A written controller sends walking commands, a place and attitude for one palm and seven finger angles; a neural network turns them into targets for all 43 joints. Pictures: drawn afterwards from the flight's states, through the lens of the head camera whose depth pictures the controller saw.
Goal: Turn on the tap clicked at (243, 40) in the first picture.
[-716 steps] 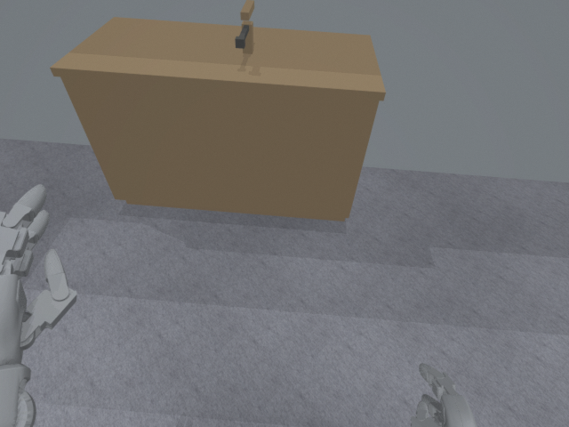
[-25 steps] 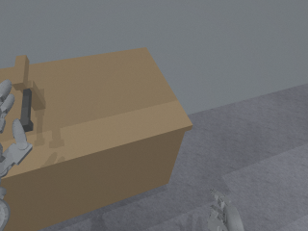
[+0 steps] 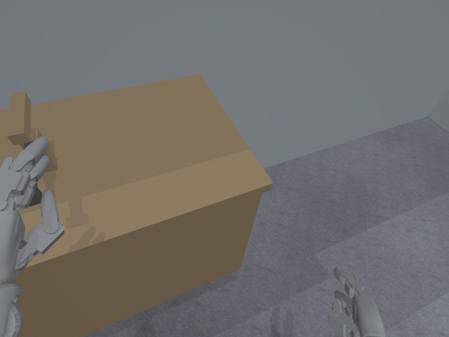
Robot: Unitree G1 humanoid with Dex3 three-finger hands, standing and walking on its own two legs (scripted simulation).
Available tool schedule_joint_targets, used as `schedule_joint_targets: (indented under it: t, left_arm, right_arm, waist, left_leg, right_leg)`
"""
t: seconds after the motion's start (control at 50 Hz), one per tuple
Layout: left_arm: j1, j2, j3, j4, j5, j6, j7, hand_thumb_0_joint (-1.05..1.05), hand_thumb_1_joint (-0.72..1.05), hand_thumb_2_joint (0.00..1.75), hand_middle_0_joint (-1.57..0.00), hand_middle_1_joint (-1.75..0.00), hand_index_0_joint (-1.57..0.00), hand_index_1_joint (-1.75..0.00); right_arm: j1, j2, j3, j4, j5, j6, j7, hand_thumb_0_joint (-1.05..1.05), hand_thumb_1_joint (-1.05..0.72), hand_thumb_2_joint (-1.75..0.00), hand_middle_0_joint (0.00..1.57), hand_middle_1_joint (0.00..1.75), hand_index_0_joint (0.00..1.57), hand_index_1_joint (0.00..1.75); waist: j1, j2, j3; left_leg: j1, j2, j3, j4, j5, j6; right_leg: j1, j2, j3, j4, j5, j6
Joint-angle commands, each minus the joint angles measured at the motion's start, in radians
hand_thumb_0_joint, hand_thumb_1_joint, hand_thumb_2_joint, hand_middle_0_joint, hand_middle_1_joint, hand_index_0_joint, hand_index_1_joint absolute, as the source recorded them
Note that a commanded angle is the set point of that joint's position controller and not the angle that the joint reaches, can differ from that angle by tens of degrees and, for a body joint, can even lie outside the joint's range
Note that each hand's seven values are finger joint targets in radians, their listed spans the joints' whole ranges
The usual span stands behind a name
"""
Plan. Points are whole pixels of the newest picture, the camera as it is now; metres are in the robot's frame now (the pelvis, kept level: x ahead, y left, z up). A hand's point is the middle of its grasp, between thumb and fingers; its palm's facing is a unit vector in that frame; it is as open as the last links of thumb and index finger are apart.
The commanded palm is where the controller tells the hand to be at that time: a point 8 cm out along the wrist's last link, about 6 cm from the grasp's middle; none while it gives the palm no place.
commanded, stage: come to a stop and stand still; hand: left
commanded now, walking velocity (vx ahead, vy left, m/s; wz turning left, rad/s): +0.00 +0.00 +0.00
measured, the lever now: (30, 195) +0.33 +0.38 +0.04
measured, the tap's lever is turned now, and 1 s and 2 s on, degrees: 0 0 0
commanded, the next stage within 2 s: look again from close up in 0.22 s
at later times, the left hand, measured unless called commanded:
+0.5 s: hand (23, 228) +0.21 +0.27 +0.16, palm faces +0.40 -0.85 -0.35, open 7.4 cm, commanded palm +0.15 +0.30 +0.17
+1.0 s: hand (39, 235) +0.21 +0.26 +0.15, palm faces +0.32 -0.86 -0.40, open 7.4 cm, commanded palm +0.15 +0.29 +0.17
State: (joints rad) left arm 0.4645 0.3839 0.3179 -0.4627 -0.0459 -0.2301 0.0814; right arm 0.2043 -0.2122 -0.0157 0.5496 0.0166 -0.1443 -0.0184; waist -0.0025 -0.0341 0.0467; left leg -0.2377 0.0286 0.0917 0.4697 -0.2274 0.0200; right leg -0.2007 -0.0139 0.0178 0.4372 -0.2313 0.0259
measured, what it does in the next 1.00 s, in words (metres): stands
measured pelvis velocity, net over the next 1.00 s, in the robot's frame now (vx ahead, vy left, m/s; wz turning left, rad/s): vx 0.00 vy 0.01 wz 0.01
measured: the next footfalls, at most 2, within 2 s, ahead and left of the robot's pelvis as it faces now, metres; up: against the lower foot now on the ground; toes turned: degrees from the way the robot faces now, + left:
none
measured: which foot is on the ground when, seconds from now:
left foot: down 0.00-1.00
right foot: down 0.00-1.00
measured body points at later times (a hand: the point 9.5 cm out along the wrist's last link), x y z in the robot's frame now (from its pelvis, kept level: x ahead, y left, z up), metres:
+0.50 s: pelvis +0.00 +0.01 +0.00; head +0.02 +0.05 +0.45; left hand +0.19 +0.32 +0.18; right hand +0.19 -0.19 -0.06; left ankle +0.02 +0.10 -0.74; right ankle +0.00 -0.14 -0.74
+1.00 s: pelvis +0.00 +0.01 +0.00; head +0.02 +0.03 +0.45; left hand +0.19 +0.30 +0.17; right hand +0.17 -0.21 -0.08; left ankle +0.02 +0.10 -0.74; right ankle +0.00 -0.14 -0.74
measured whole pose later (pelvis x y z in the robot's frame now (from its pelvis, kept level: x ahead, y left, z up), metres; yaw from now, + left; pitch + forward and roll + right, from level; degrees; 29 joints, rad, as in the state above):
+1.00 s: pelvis +0.00 +0.01 +0.00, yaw +1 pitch +0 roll -1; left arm 0.45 0.38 0.33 -0.44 -0.04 -0.26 0.07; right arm 0.24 -0.18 0.01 0.58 0.01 -0.17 -0.01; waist 0.02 -0.03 0.05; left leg -0.26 0.01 0.09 0.48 -0.23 0.04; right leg -0.21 -0.03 0.01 0.44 -0.23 0.04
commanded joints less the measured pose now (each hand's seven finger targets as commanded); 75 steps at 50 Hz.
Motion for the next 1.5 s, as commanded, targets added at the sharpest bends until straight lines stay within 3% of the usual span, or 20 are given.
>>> schedule_joint_targets:
  t: [0.0,0.18,0.28,0.36,0.5,0.66,0.68,0.7,0.72,0.74,0.76,0.84,0.86,0.9,0.96,1.0,1.1,1.2,1.26,1.48]
  left_arm:
    - [-0.145,0.214,0.215,-0.192,-0.021,-0.071,0.043,0.00,0.90,0.90,-0.20,-0.30,-0.20,-0.30]
    - [-0.214,0.105,0.073,-0.162,0.014,-0.058,0.036,0.00,0.90,0.90,-0.20,-0.30,-0.20,-0.30]
    - [-0.202,0.130,0.115,-0.155,0.016,-0.048,0.036,0.00,0.90,0.90,-0.20,-0.30,-0.20,-0.30]
    - [-0.183,0.162,0.151,-0.218,0.010,-0.050,0.033,0.00,0.90,0.90,-0.20,-0.30,-0.20,-0.30]
    - [-0.134,0.124,0.123,-0.208,0.005,-0.040,0.028,0.00,0.90,0.90,-0.20,-0.30,-0.20,-0.30]
    - [-0.159,0.141,0.128,-0.208,0.010,-0.031,0.037,0.00,0.90,0.90,-0.20,-0.30,-0.20,-0.30]
    - [-1.199,0.922,0.683,-0.457,0.175,-0.140,0.031,0.00,0.90,0.90,-0.20,-0.30,-0.20,-0.30]
    - [-0.569,0.271,0.264,0.168,0.064,-0.100,-0.011,0.00,0.90,0.90,-0.20,-0.30,-0.20,-0.30]
    - [-0.299,0.137,0.154,0.140,0.025,-0.082,-0.022,0.00,0.90,0.90,-0.20,-0.30,-0.20,-0.30]
    - [-0.267,0.120,0.106,-0.046,0.004,-0.093,-0.021,0.00,0.90,0.90,-0.20,-0.30,-0.20,-0.30]
    - [-0.190,0.043,0.050,-0.084,-0.013,-0.094,-0.019,0.00,0.90,0.90,-0.20,-0.30,-0.20,-0.30]
    - [-0.060,0.153,0.133,-0.167,-0.007,-0.079,0.016,0.00,0.90,0.90,-0.20,-0.30,-0.20,-0.30]
    - [-0.060,0.199,0.186,-0.183,-0.009,-0.079,0.028,0.00,0.90,0.90,-0.20,-0.30,-0.20,-0.30]
    - [-0.095,0.197,0.201,-0.165,-0.015,-0.083,0.032,0.00,0.90,0.90,-0.20,-0.30,-0.20,-0.30]
    - [-0.206,0.231,0.222,-0.215,-0.012,-0.096,0.034,0.00,0.90,0.90,-0.20,-0.30,-0.20,-0.30]
    - [-0.206,0.187,0.185,-0.185,-0.009,-0.095,0.034,0.00,0.90,0.90,-0.20,-0.30,-0.20,-0.30]
    - [-0.187,0.120,0.109,-0.202,0.000,-0.082,0.033,0.00,0.90,0.90,-0.20,-0.30,-0.20,-0.30]
    - [-0.146,0.113,0.109,-0.167,0.005,-0.062,0.038,0.00,0.90,0.90,-0.20,-0.30,-0.20,-0.30]
    - [-0.139,0.163,0.163,-0.194,0.005,-0.058,0.040,0.00,0.90,0.90,-0.20,-0.30,-0.20,-0.30]
    - [-0.143,0.120,0.119,-0.204,-0.001,-0.034,0.034,0.00,0.90,0.90,-0.20,-0.30,-0.20,-0.30]
  right_arm:
    - [-0.088,-0.105,-0.025,-0.147,-0.002,-0.046,-0.031,0.00,-0.90,-0.90,0.20,0.30,0.20,0.30]
    - [-0.078,-0.110,-0.017,-0.106,-0.010,-0.078,-0.013,0.00,-0.90,-0.90,0.20,0.30,0.20,0.30]
    - [-0.087,-0.102,-0.011,-0.112,-0.013,-0.060,-0.013,0.00,-0.90,-0.90,0.20,0.30,0.20,0.30]
    - [-0.095,-0.101,-0.012,-0.123,-0.011,-0.053,-0.012,0.00,-0.90,-0.90,0.20,0.30,0.20,0.30]
    - [-0.083,-0.101,-0.015,-0.125,-0.008,-0.045,-0.012,0.00,-0.90,-0.90,0.20,0.30,0.20,0.30]
    - [-0.097,-0.105,-0.018,-0.121,-0.003,-0.034,-0.018,0.00,-0.90,-0.90,0.20,0.30,0.20,0.30]
    - [-0.008,-0.139,-0.016,-0.114,-0.076,-0.069,-0.005,0.00,-0.90,-0.90,0.20,0.30,0.20,0.30]
    - [-0.080,-0.015,0.018,-0.030,-0.030,-0.065,-0.011,0.00,-0.90,-0.90,0.20,0.30,0.20,0.30]
    - [-0.037,-0.102,-0.042,-0.104,-0.011,-0.086,-0.010,0.00,-0.90,-0.90,0.20,0.30,0.20,0.30]
    - [-0.027,-0.113,-0.044,-0.115,-0.005,-0.085,0.005,0.00,-0.90,-0.90,0.20,0.30,0.20,0.30]
    - [-0.056,-0.098,-0.038,-0.118,0.006,-0.088,0.019,0.00,-0.90,-0.90,0.20,0.30,0.20,0.30]
    - [-0.060,-0.110,-0.032,-0.133,0.001,-0.082,0.028,0.00,-0.90,-0.90,0.20,0.30,0.20,0.30]
    - [-0.066,-0.112,-0.031,-0.129,0.004,-0.076,0.021,0.00,-0.90,-0.90,0.20,0.30,0.20,0.30]
    - [-0.066,-0.106,-0.026,-0.133,0.000,-0.074,0.003,0.00,-0.90,-0.90,0.20,0.30,0.20,0.30]
    - [-0.082,-0.107,-0.023,-0.126,-0.001,-0.078,-0.018,0.00,-0.90,-0.90,0.20,0.30,0.20,0.30]
    - [-0.076,-0.101,-0.021,-0.119,-0.002,-0.083,-0.022,0.00,-0.90,-0.90,0.20,0.30,0.20,0.30]
    - [-0.070,-0.108,-0.022,-0.103,-0.004,-0.093,-0.012,0.00,-0.90,-0.90,0.20,0.30,0.20,0.30]
    - [-0.077,-0.108,-0.021,-0.100,-0.006,-0.071,-0.007,0.00,-0.90,-0.90,0.20,0.30,0.20,0.30]
    - [-0.090,-0.106,-0.020,-0.110,-0.006,-0.055,-0.013,0.00,-0.90,-0.90,0.20,0.30,0.20,0.30]
    - [-0.085,-0.105,-0.018,-0.122,-0.007,-0.032,-0.018,0.00,-0.90,-0.90,0.20,0.30,0.20,0.30]
  waist:
    - [0.029,0.105,-0.132]
    - [0.026,0.105,-0.110]
    - [0.028,0.076,-0.108]
    - [0.029,0.127,-0.146]
    - [0.028,0.121,-0.166]
    - [0.028,0.115,-0.138]
    - [0.037,0.013,0.028]
    - [0.027,0.018,-0.148]
    - [0.058,0.152,-0.166]
    - [0.043,0.205,-0.212]
    - [0.043,0.241,-0.233]
    - [0.053,0.021,-0.170]
    - [0.050,0.018,-0.175]
    - [0.039,-0.017,-0.145]
    - [0.030,0.078,-0.125]
    - [0.033,0.117,-0.138]
    - [0.031,0.096,-0.172]
    - [0.029,0.092,-0.142]
    - [0.032,0.105,-0.150]
    - [0.026,0.088,-0.165]
  left_leg:
    - [0.024,0.052,-0.099,-0.112,0.031,0.010]
    - [0.033,0.044,-0.095,-0.141,-0.024,0.000]
    - [0.008,0.040,-0.097,-0.150,-0.028,-0.004]
    - [0.038,0.034,-0.089,-0.140,0.049,-0.010]
    - [0.067,0.046,-0.088,-0.128,0.141,-0.012]
    - [0.051,0.041,-0.089,-0.136,0.071,-0.011]
    - [-0.140,0.097,-0.101,0.002,0.093,0.009]
    - [0.068,0.033,-0.109,-0.058,0.159,0.010]
    - [0.135,0.039,-0.068,-0.049,0.162,-0.007]
    - [0.123,0.046,-0.092,-0.077,0.173,-0.001]
    - [0.140,0.065,-0.102,-0.091,0.218,0.004]
    - [-0.030,0.067,-0.109,-0.113,0.006,0.006]
    - [-0.015,0.055,-0.099,-0.110,-0.008,0.002]
    - [-0.029,0.040,-0.104,-0.103,-0.044,0.001]
    - [0.011,0.038,-0.105,-0.111,-0.035,0.004]
    - [0.023,0.043,-0.103,-0.110,-0.011,0.009]
    - [0.080,0.038,-0.093,-0.084,0.147,-0.001]
    - [0.047,0.035,-0.082,-0.090,0.148,-0.010]
    - [0.052,0.036,-0.082,-0.097,0.152,-0.010]
    - [0.084,0.033,-0.071,-0.099,0.174,-0.009]
  right_leg:
    - [0.037,-0.031,0.035,-0.048,0.116,-0.042]
    - [0.034,-0.009,0.022,-0.092,0.092,-0.036]
    - [0.059,-0.001,0.008,-0.099,0.099,-0.032]
    - [0.081,0.004,-0.001,-0.086,0.158,-0.033]
    - [0.089,0.004,-0.016,-0.066,0.208,-0.028]
    - [0.078,-0.002,-0.009,-0.084,0.177,-0.027]
    - [-0.097,-0.082,0.043,-0.113,0.170,-0.054]
    - [-0.098,-0.077,0.056,-0.060,0.129,-0.090]
    - [-0.048,-0.053,0.126,-0.085,0.175,-0.081]
    - [0.028,-0.056,0.084,-0.043,0.171,-0.066]
    - [0.047,-0.044,0.041,0.005,0.165,-0.060]
    - [0.086,-0.026,0.023,-0.015,0.087,-0.033]
    - [0.080,-0.027,0.021,-0.031,0.088,-0.033]
    - [0.053,-0.032,0.031,-0.057,0.066,-0.035]
    - [0.013,-0.031,0.039,-0.059,0.066,-0.039]
    - [0.036,-0.028,0.033,-0.048,0.098,-0.040]
    - [0.060,-0.022,0.014,-0.051,0.203,-0.035]
    - [0.065,-0.015,0.009,-0.066,0.212,-0.034]
    - [0.073,-0.011,0.003,-0.069,0.221,-0.033]
    - [0.082,-0.005,-0.007,-0.083,0.252,-0.027]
